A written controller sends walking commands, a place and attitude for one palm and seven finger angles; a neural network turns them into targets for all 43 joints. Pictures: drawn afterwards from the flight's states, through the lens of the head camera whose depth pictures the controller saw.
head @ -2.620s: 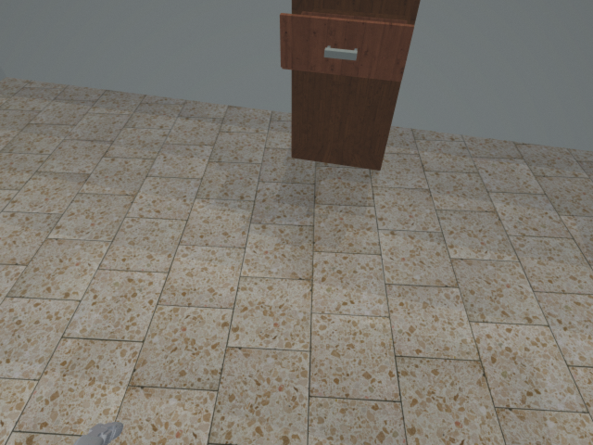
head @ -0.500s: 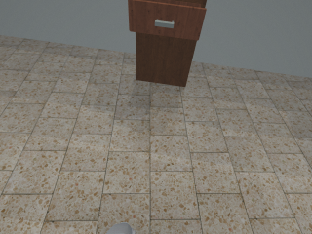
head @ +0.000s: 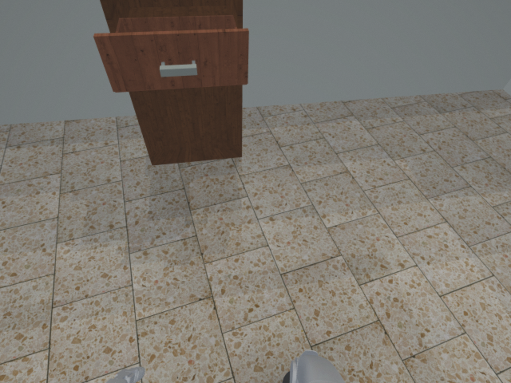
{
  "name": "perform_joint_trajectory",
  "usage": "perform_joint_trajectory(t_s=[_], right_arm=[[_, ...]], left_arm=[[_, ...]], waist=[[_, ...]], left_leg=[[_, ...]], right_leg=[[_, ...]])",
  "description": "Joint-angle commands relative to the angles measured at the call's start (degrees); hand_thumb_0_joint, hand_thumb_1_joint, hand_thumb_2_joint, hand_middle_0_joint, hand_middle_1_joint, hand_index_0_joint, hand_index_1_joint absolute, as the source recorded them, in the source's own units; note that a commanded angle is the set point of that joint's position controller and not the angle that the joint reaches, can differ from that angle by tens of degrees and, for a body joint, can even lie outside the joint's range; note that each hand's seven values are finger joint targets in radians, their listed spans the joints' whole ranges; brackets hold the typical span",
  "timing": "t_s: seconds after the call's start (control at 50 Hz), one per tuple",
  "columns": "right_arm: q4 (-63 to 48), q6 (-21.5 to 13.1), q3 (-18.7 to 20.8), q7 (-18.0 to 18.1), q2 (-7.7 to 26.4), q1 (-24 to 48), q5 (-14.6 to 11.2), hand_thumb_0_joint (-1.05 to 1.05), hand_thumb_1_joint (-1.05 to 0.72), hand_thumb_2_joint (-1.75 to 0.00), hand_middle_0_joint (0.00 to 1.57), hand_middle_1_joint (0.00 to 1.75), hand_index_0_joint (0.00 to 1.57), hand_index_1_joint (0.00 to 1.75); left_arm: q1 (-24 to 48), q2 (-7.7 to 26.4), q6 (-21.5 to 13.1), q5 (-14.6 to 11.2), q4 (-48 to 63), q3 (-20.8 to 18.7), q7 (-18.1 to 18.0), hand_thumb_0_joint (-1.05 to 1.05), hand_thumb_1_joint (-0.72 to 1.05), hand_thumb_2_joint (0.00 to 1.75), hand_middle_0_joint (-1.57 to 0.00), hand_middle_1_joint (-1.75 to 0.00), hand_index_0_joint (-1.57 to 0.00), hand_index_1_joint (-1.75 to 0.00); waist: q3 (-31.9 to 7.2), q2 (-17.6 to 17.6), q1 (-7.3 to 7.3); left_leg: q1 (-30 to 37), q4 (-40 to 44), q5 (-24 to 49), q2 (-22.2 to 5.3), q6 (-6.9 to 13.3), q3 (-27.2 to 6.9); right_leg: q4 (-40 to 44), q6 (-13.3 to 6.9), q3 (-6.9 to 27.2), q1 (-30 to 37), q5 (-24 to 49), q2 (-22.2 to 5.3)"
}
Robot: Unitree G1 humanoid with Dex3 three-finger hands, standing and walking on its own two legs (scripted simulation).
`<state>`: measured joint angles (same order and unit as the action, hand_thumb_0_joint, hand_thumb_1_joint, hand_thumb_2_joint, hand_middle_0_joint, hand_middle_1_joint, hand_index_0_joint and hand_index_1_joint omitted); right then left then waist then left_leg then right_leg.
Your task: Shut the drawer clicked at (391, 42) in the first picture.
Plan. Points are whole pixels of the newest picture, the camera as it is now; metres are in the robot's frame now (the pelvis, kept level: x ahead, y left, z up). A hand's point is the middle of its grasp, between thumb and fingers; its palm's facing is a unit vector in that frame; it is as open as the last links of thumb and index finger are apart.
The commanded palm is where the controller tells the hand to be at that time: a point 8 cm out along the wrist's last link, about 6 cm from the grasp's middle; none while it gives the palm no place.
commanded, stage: walk to a spot facing it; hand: left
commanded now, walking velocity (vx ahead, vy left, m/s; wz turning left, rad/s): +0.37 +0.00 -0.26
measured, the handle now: (178, 67) +0.99 +0.25 -0.03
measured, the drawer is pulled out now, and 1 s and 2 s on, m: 0.30 0.30 0.30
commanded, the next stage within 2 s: turn to face it in 0.84 s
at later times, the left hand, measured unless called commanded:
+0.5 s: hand (165, 335) +0.24 +0.18 -0.18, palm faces +0.01 -0.98 -0.19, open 7.3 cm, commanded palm none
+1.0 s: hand (190, 208) +0.54 +0.17 -0.17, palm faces -0.23 -0.95 -0.20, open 7.4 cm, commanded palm none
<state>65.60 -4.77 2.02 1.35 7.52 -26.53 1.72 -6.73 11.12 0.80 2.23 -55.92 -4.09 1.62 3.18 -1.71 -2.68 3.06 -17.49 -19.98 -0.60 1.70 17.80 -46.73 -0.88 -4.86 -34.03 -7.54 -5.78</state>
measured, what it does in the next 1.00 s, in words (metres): walks ahead, turning right: right foot, then left foot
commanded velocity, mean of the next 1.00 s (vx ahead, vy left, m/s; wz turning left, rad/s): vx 0.25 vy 0.00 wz -0.21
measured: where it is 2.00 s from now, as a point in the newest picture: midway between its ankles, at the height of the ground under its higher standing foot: (255, 318)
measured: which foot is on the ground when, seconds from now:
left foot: down 0.00-0.12, up 0.14-0.56, down 0.58-1.00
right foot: up 0.00-0.10, down 0.12-0.60, up 0.62-1.00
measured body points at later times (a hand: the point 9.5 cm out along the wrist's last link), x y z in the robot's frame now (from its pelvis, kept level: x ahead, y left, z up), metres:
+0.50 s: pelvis +0.24 -0.01 +0.00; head +0.24 +0.00 +0.45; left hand +0.24 +0.23 -0.16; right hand +0.30 -0.26 -0.14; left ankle +0.34 +0.12 -0.71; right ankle +0.17 -0.11 -0.74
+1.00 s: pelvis +0.41 +0.01 +0.00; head +0.44 -0.01 +0.45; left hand +0.55 +0.22 -0.15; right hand +0.32 -0.20 -0.16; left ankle +0.37 +0.11 -0.74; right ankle +0.50 -0.14 -0.70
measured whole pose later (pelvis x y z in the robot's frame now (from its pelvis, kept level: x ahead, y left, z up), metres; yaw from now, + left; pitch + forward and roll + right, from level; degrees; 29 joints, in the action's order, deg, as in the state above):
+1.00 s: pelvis +0.41 +0.01 +0.00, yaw -16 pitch -2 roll +1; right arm 62.0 -2.3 2.8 1.3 8.3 -20.0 1.8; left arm -9.9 10.4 1.8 1.8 -56.6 -5.0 1.2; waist 5.4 -0.5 -1.2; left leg -1.8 -25.4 -20.4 -5.4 -0.3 20.7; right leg -45.3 0.6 -6.4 -31.1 -11.5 -5.4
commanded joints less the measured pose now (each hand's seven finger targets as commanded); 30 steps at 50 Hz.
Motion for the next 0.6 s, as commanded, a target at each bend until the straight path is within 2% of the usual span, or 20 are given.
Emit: perform_joint_trajectory(t_s=[0.0, 0.04, 0.06, 0.08, 0.1, 0.12, 0.14, 0.18, 0.22, 0.26, 0.28, 0.34, 0.42, 0.46, 0.48, 0.5, 0.52, 0.54, 0.56, 0.58], right_arm=[[-0.5, -0.5, 1.0, 0.3, 7.9, -5.5, -0.1, 0.0, -0.9, -0.9, 0.2, 0.3, 0.2, 0.3], [-0.2, -0.2, 1.0, 0.4, 9.0, -4.6, -0.2, 0.0, -0.9, -0.9, 0.2, 0.3, 0.2, 0.3], [-0.4, -0.1, 1.1, 0.3, 9.6, -3.4, -0.4, 0.0, -0.9, -0.9, 0.2, 0.3, 0.2, 0.3], [-0.9, 0.0, 1.1, 0.1, 9.8, -2.0, -0.6, 0.0, -0.9, -0.9, 0.2, 0.3, 0.2, 0.3], [-1.8, -0.1, 0.8, -0.7, 7.5, -3.9, -1.4, 0.0, -0.9, -0.9, 0.2, 0.3, 0.2, 0.3], [-3.4, -0.3, 0.4, -0.5, 4.8, -4.5, -1.7, 0.0, -0.9, -0.9, 0.2, 0.3, 0.2, 0.3], [-4.1, -0.1, 0.9, -0.4, 6.0, 0.4, -1.7, 0.0, -0.9, -0.9, 0.2, 0.3, 0.2, 0.3], [-5.0, 0.4, 1.2, -0.7, 4.4, 5.4, -1.4, 0.0, -0.9, -0.9, 0.2, 0.3, 0.2, 0.3], [-4.0, 1.9, 1.0, -0.7, 2.6, 3.6, -0.5, 0.0, -0.9, -0.9, 0.2, 0.3, 0.2, 0.3], [-3.4, 2.9, 1.3, -0.9, 1.1, 0.0, -0.1, 0.0, -0.9, -0.9, 0.2, 0.3, 0.2, 0.3], [-3.8, 3.2, 1.3, -1.1, 1.0, 0.2, -0.1, 0.0, -0.9, -0.9, 0.2, 0.3, 0.2, 0.3], [-6.5, 3.3, 1.3, -1.9, 1.9, 5.7, -0.3, 0.0, -0.9, -0.9, 0.2, 0.3, 0.2, 0.3], [-9.6, 2.1, 1.1, -2.9, 2.8, 14.8, -0.3, 0.0, -0.9, -0.9, 0.2, 0.3, 0.2, 0.3], [-10.7, 1.6, 1.1, -3.1, 3.4, 17.0, -0.4, 0.0, -0.9, -0.9, 0.2, 0.3, 0.2, 0.3], [-10.8, 1.4, 1.1, -3.0, 4.1, 17.1, -0.3, 0.0, -0.9, -0.9, 0.2, 0.3, 0.2, 0.3], [-10.3, 1.1, 1.3, -2.8, 4.8, 15.8, -0.3, 0.0, -0.9, -0.9, 0.2, 0.3, 0.2, 0.3], [-8.8, 0.8, 1.7, -2.4, 6.1, 11.1, 0.0, 0.0, -0.9, -0.9, 0.2, 0.3, 0.2, 0.3], [-6.5, 0.4, 2.6, -1.8, 9.8, 2.7, 0.3, 0.0, -0.9, -0.9, 0.2, 0.3, 0.2, 0.3], [-4.8, 0.1, 4.4, -1.2, 17.6, -5.6, 1.0, 0.0, -0.9, -0.9, 0.2, 0.3, 0.2, 0.3], [-4.4, 0.8, 4.0, -0.9, 18.1, -8.1, 0.3, 0.0, -0.9, -0.9, 0.2, 0.3, 0.2, 0.3]], left_arm=[[5.0, -0.2, -1.7, -0.6, 4.6, 0.9, 0.1, 0.0, 0.9, 0.9, -0.2, -0.3, -0.2, -0.3], [-0.1, 1.2, -2.1, -0.5, 3.2, 0.5, -0.2, 0.0, 0.9, 0.9, -0.2, -0.3, -0.2, -0.3], [-5.9, 2.3, -2.5, -0.3, 1.5, 0.1, -0.4, 0.0, 0.9, 0.9, -0.2, -0.3, -0.2, -0.3], [-14.1, 4.2, -3.2, 0.0, -1.3, -0.7, -0.6, 0.0, 0.9, 0.9, -0.2, -0.3, -0.2, -0.3], [-21.0, 9.9, -4.1, 0.1, -3.2, -2.1, -1.2, 0.0, 0.9, 0.9, -0.2, -0.3, -0.2, -0.3], [-24.4, 14.3, -4.2, -1.0, -4.3, -3.0, -1.8, 0.0, 0.9, 0.9, -0.2, -0.3, -0.2, -0.3], [-21.8, 14.2, -3.9, -1.9, -3.9, -2.9, -2.2, 0.0, 0.9, 0.9, -0.2, -0.3, -0.2, -0.3], [-14.2, 9.3, -4.1, -1.8, -2.4, -1.5, -2.3, 0.0, 0.9, 0.9, -0.2, -0.3, -0.2, -0.3], [-10.5, 4.9, -4.9, -1.4, -2.7, 0.0, -2.5, 0.0, 0.9, 0.9, -0.2, -0.3, -0.2, -0.3], [-10.6, 3.0, -5.6, -0.6, -2.7, -0.2, -2.7, 0.0, 0.9, 0.9, -0.2, -0.3, -0.2, -0.3], [-10.4, 3.2, -5.7, -0.7, -2.5, -0.1, -2.6, 0.0, 0.9, 0.9, -0.2, -0.3, -0.2, -0.3], [-10.5, 4.0, -5.7, -0.9, -3.0, 0.1, -2.1, 0.0, 0.9, 0.9, -0.2, -0.3, -0.2, -0.3], [-14.1, 5.7, -5.6, -0.8, -4.3, 0.0, -1.9, 0.0, 0.9, 0.9, -0.2, -0.3, -0.2, -0.3], [-15.7, 6.8, -5.4, -0.6, -4.7, -0.2, -2.0, 0.0, 0.9, 0.9, -0.2, -0.3, -0.2, -0.3], [-16.0, 7.1, -5.3, -0.7, -4.8, -0.3, -1.9, 0.0, 0.9, 0.9, -0.2, -0.3, -0.2, -0.3], [-15.9, 7.4, -5.2, -0.8, -5.0, -0.3, -1.9, 0.0, 0.9, 0.9, -0.2, -0.3, -0.2, -0.3], [-15.2, 7.3, -5.0, -1.0, -4.9, -0.4, -1.9, 0.0, 0.9, 0.9, -0.2, -0.3, -0.2, -0.3], [-15.0, 6.0, -5.0, -1.3, -4.3, -0.2, -1.7, 0.0, 0.9, 0.9, -0.2, -0.3, -0.2, -0.3], [-16.4, 2.2, -4.8, -1.9, -3.0, 0.4, -1.2, 0.0, 0.9, 0.9, -0.2, -0.3, -0.2, -0.3], [-12.6, 3.8, -5.1, -1.5, -1.2, 0.4, -1.3, 0.0, 0.9, 0.9, -0.2, -0.3, -0.2, -0.3]], waist=[[5.8, 7.1, 0.0], [2.0, 8.2, 2.31], [-1.7, 7.3, 5.19], [-6.3, 5.5, 9.12], [-13.9, -3.3, 11.16], [-19.1, -11.5, 9.69], [-15.2, -4.2, 9.81], [-4.3, 1.4, 6.59], [1.0, 2.3, 2.36], [0.1, 0.4, 0.14], [0.2, -1.8, -0.21], [2.1, -5.4, 0.53], [2.7, -6.4, 3.52], [2.7, -5.0, 4.36], [2.9, -3.6, 4.09], [2.7, -2.5, 3.0], [0.6, 0.0, 0.44], [-4.3, 5.9, -3.03], [-10.4, 21.9, -5.04], [-9.9, 19.8, -5.62]], left_leg=[[0.5, 2.8, 42.8, -17.7, 4.9, -6.1], [1.1, -5.1, 55.3, -18.2, 4.4, -4.9], [0.0, -12.2, 57.7, -17.4, 3.6, -3.9], [-5.6, -24.1, 52.8, -15.1, 1.7, -2.1], [-20.8, -41.3, 29.3, -10.6, -0.7, -1.3], [-34.8, -59.4, -11.5, -1.5, -3.1, -6.1], [-38.3, -64.3, -10.3, -3.7, -1.3, -13.9], [-38.3, -62.4, -1.6, -8.2, -1.4, -16.0], [-33.7, -56.1, 2.0, -9.7, -1.9, -16.2], [-31.8, -51.4, 3.2, -9.5, -2.7, -15.2], [-31.3, -48.7, 4.1, -9.8, -3.2, -14.8], [-32.9, -39.2, 7.9, -9.8, -4.0, -13.7], [-31.9, -25.2, 8.8, -7.8, -3.7, -11.5], [-29.5, -21.1, 7.0, -6.7, -2.8, -10.7], [-27.2, -19.2, 6.9, -5.9, -2.5, -9.6], [-22.8, -16.7, 7.0, -4.7, -2.3, -8.4], [-14.5, -13.1, 8.1, -3.2, -1.9, -7.6], [-1.4, -9.7, 8.5, -6.9, 0.0, -13.1], [9.7, -4.4, 7.9, -23.3, 5.9, -34.2], [8.4, 2.1, 8.6, -28.7, 9.2, -42.0]], right_leg=[[7.6, -2.6, -3.6, 0.2, -3.3, 2.8], [9.5, -4.4, -4.7, 8.7, -6.9, 5.2], [11.9, -5.1, -5.2, 16.4, -5.9, 6.5], [16.0, -6.0, -4.9, 29.1, -1.6, 6.7], [18.6, -10.2, 10.9, 46.0, -0.5, -6.0], [24.4, -16.9, 35.4, 54.8, 10.5, -19.1], [27.5, -17.6, 33.2, 50.6, 10.1, -19.0], [30.2, -13.6, 24.6, 33.5, 6.1, -15.4], [33.4, -10.1, 15.0, 21.5, 6.5, -11.3], [34.1, -9.3, 10.1, 18.8, 6.9, -8.9], [34.7, -9.3, 8.5, 16.6, 5.5, -8.2], [36.7, -9.2, 7.2, 16.9, -0.3, -6.9], [34.6, -8.3, 7.6, 22.2, 0.1, -6.9], [32.8, -8.4, 9.1, 24.5, 1.2, -8.1], [31.6, -8.3, 9.3, 24.6, 2.5, -8.1], [29.1, -7.7, 8.7, 23.4, 4.8, -7.6], [22.3, -6.6, 6.7, 21.1, 8.6, -5.6], [8.7, -4.3, 3.6, 15.6, 10.0, -2.0], [-10.7, -1.1, -2.5, 2.9, -12.7, 5.6], [-22.4, -1.5, 2.2, -2.4, -25.4, 6.4]])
